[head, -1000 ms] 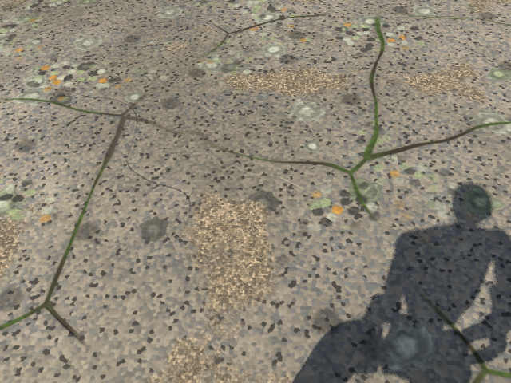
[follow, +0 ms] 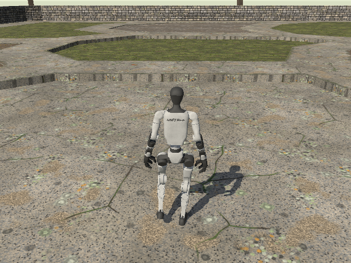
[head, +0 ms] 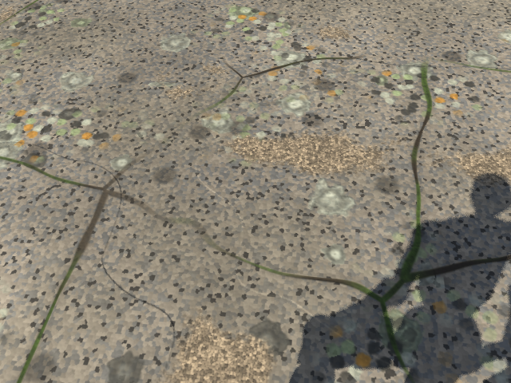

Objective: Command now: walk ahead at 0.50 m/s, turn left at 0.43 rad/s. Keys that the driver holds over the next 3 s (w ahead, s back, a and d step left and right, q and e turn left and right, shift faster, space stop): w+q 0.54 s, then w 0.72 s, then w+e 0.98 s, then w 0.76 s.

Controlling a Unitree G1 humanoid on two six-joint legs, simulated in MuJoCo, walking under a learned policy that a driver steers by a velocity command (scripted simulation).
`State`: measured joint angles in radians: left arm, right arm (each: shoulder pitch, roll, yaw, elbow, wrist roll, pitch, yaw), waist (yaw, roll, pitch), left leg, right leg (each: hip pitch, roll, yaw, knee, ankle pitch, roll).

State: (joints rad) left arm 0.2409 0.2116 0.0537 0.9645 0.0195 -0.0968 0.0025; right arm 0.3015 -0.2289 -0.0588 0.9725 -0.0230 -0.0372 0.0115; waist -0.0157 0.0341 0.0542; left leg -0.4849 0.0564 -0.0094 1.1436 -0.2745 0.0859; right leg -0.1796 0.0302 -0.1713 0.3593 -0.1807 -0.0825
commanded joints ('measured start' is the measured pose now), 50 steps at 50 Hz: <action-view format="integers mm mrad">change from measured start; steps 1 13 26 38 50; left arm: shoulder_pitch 66 202 53 -310 14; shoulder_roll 76 132 97 90 129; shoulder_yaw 13 19 16 -9 19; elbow -20 20 -154 -283 -177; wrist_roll -7 4 32 14 -3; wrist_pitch -29 -5 55 61 34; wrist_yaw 6 32 -12 -36 -17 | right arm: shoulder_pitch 35 -287 -27 210 97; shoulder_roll -5 -23 -139 -138 -129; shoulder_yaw -8 5 -41 -19 -3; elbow -47 -199 -125 -71 -110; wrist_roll -8 -14 29 13 -1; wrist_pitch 22 18 -26 -38 -46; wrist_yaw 17 44 -14 -24 -11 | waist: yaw -17 29 50 -81 36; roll -98 -113 -47 28 -41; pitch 0 36 -58 9 -65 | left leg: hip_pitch -127 -86 347 573 -94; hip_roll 52 -34 84 71 -65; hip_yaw -13 163 -247 -199 -99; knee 11 -496 -919 -931 138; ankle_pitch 90 160 466 617 -68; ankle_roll -13 49 211 98 9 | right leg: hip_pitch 43 275 -394 -549 134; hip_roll -285 -304 -156 -102 -353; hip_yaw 167 -75 184 120 622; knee -220 -93 790 335 -130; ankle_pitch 210 699 -118 187 -101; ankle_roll -59 -33 116 89 -197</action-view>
